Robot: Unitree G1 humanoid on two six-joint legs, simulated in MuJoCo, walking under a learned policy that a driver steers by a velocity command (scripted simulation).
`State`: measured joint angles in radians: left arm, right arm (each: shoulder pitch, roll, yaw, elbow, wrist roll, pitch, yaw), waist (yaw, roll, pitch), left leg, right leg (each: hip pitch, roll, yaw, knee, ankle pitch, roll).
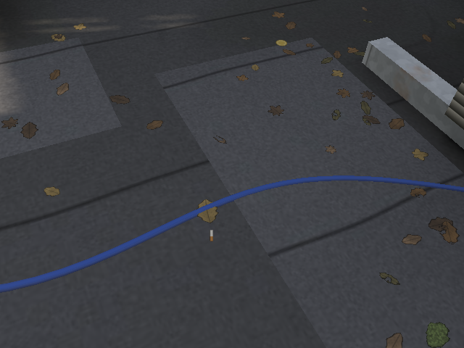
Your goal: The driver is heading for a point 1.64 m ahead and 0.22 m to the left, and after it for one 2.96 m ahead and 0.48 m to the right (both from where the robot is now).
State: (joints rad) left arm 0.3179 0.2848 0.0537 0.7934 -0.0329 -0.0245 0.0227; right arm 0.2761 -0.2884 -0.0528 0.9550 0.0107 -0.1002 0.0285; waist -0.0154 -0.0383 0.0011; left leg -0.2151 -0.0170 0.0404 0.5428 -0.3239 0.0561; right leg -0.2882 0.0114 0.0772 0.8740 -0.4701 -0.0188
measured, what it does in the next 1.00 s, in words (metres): walks ahead: right foot, then left foot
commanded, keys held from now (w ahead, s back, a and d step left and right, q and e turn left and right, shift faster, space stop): w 0.12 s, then no key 0.86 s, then w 0.02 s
